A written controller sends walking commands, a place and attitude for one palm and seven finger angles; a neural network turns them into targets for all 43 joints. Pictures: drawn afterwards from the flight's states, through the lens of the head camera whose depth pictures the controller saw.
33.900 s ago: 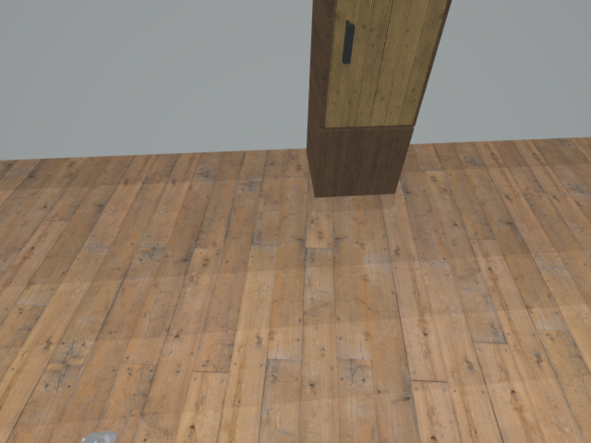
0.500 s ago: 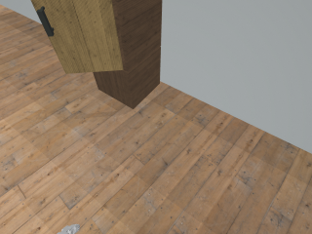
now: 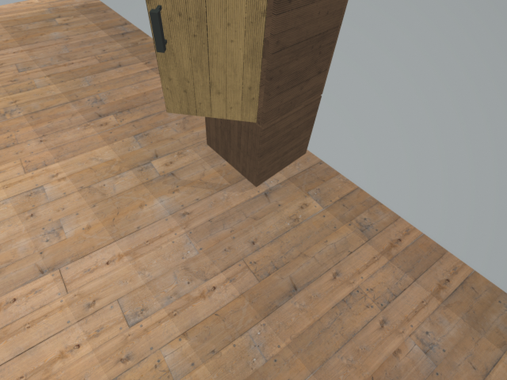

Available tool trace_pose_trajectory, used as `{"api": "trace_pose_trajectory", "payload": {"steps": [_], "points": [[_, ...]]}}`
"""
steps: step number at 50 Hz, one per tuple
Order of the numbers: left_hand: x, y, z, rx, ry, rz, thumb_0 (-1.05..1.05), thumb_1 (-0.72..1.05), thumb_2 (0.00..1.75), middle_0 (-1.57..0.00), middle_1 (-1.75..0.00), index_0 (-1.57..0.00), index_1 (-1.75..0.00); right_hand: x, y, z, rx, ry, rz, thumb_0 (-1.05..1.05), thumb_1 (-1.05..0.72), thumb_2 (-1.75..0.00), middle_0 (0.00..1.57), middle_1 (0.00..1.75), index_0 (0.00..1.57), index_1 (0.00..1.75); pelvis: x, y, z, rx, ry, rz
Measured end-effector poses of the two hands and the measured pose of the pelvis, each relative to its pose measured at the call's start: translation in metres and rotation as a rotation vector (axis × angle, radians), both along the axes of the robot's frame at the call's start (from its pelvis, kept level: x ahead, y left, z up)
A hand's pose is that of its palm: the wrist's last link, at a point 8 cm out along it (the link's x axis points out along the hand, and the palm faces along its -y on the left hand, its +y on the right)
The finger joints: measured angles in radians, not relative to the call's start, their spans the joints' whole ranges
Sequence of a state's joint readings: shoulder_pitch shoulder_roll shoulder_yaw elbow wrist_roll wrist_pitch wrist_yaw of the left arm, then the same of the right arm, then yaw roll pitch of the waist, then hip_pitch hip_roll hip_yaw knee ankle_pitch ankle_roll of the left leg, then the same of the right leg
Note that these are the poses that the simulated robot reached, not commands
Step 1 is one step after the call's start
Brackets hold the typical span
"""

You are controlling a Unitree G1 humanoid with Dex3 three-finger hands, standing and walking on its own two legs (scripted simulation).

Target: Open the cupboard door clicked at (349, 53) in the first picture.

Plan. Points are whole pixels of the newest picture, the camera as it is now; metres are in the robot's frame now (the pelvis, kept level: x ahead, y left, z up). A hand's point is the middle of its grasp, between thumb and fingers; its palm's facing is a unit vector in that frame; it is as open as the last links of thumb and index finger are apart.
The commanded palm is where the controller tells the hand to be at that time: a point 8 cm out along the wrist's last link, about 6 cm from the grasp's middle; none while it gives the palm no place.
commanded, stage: take the last steps up to it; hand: left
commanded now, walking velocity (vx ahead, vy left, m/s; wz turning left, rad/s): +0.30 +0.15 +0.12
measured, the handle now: (160, 28) +1.07 +0.39 +0.01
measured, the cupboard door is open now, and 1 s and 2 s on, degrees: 42 42 42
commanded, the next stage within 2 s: come to a stop and stand still in 1.12 s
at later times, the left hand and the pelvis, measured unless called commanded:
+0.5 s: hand (163, 325) +0.23 +0.18 -0.15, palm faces +0.14 -0.97 -0.22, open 7.2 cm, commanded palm none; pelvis +0.16 -0.01 +0.01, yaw +4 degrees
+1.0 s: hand (129, 254) +0.37 +0.30 -0.16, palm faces +0.11 -0.98 -0.18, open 7.4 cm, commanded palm none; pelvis +0.34 +0.11 +0.01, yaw +2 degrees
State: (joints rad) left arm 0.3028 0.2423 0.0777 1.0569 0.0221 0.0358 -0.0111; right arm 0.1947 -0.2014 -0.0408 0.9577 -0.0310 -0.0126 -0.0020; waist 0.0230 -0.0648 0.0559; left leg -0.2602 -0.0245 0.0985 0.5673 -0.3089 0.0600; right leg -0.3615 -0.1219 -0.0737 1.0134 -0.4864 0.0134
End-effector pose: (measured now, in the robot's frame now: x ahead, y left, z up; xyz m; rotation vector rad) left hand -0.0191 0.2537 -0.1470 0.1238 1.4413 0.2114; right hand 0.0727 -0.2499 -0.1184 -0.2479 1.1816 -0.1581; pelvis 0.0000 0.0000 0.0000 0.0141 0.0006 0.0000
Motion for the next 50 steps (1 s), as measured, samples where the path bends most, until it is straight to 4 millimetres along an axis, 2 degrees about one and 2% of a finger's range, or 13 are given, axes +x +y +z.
{"api": "trace_pose_trajectory", "payload": {"steps": [5,10,16,18,22,26,29,35,39,41,43,46,50], "points": [[0.054,0.009,0.017,0.009,-0.096,-0.012,0.01,0.91,0.90,-0.19,-0.30,-0.19,-0.30,-0.013,0.022,-0.001,0.041,0.094,-0.007,0.01,-0.91,-0.90,0.20,0.30,0.20,0.29,0.024,0.008,0.012,-0.004,0.008,0.019],[0.122,0.002,0.028,0.013,-0.194,-0.047,0.01,0.91,0.90,-0.19,-0.30,-0.19,-0.30,-0.028,0.037,-0.009,0.099,0.204,-0.040,0.01,-0.91,-0.90,0.20,0.30,0.20,0.29,0.054,0.008,0.014,-0.001,0.007,0.029],[0.210,-0.020,0.028,0.018,-0.291,-0.117,0.01,0.91,0.90,-0.19,-0.30,-0.20,-0.30,-0.031,0.036,-0.029,0.149,0.315,-0.103,0.01,-0.91,-0.90,0.20,0.30,0.20,0.30,0.101,-0.003,0.002,0.019,-0.003,0.023],[0.230,-0.026,0.025,0.023,-0.337,-0.113,0.01,0.91,0.90,-0.19,-0.30,-0.20,-0.30,-0.024,0.031,-0.037,0.154,0.350,-0.106,0.01,-0.91,-0.90,0.21,0.30,0.20,0.30,0.115,-0.008,-0.006,0.016,-0.012,0.039],[0.236,-0.034,0.028,0.015,-0.323,-0.059,0.01,0.91,0.89,-0.20,-0.30,-0.20,-0.30,0.019,0.018,-0.030,0.127,0.350,-0.082,0.01,-0.91,-0.90,0.20,0.30,0.20,0.29,0.140,-0.008,0.002,-0.001,-0.018,0.067],[0.227,-0.021,0.032,0.038,-0.256,0.015,-0.01,0.95,0.89,-0.20,-0.30,-0.20,-0.30,0.088,0.013,-0.016,0.100,0.260,-0.046,0.01,-0.91,-0.90,0.20,0.30,0.20,0.29,0.167,-0.004,0.014,0.000,0.002,0.078],[0.216,-0.010,0.031,0.031,-0.178,0.036,-0.01,0.96,0.89,-0.20,-0.30,-0.20,-0.30,0.143,0.018,-0.007,0.088,0.184,-0.010,0.01,-0.91,-0.90,0.20,0.30,0.19,0.29,0.189,0.005,0.018,0.004,0.012,0.083],[0.195,0.013,0.019,-0.015,-0.011,0.107,0.00,0.93,0.89,-0.20,-0.30,-0.20,-0.30,0.256,0.055,0.000,0.072,0.050,0.089,0.01,-0.91,-0.90,0.20,0.30,0.19,0.29,0.237,0.040,0.014,-0.004,0.011,0.088],[0.197,0.038,-0.002,-0.051,0.091,0.135,0.00,0.92,0.89,-0.20,-0.30,-0.20,-0.30,0.322,0.089,-0.006,0.043,-0.059,0.133,0.01,-0.91,-0.90,0.20,0.30,0.19,0.29,0.272,0.073,-0.005,-0.023,0.005,0.081],[0.213,0.051,-0.005,-0.053,0.112,0.122,0.01,0.92,0.89,-0.20,-0.30,-0.20,-0.30,0.337,0.103,-0.005,0.035,-0.081,0.130,0.01,-0.91,-0.90,0.20,0.30,0.19,0.29,0.284,0.083,-0.006,-0.013,0.000,0.072],[0.240,0.063,-0.004,-0.048,0.088,0.104,0.01,0.91,0.89,-0.20,-0.30,-0.20,-0.30,0.341,0.115,-0.004,0.039,-0.072,0.114,0.01,-0.91,-0.90,0.20,0.30,0.19,0.29,0.296,0.091,-0.003,-0.008,0.002,0.062],[0.296,0.079,0.005,-0.036,-0.001,0.072,0.01,0.91,0.89,-0.19,-0.30,-0.20,-0.30,0.336,0.129,-0.003,0.054,-0.026,0.078,0.00,-0.92,-0.90,0.20,0.30,0.20,0.29,0.316,0.101,0.006,-0.003,0.006,0.055],[0.375,0.091,0.017,-0.022,-0.129,0.020,0.01,0.91,0.90,-0.19,-0.30,-0.19,-0.30,0.326,0.129,-0.002,0.048,0.049,0.019,0.00,-0.95,-0.90,0.20,0.30,0.20,0.30,0.344,0.111,0.013,0.004,0.010,0.042]]}}
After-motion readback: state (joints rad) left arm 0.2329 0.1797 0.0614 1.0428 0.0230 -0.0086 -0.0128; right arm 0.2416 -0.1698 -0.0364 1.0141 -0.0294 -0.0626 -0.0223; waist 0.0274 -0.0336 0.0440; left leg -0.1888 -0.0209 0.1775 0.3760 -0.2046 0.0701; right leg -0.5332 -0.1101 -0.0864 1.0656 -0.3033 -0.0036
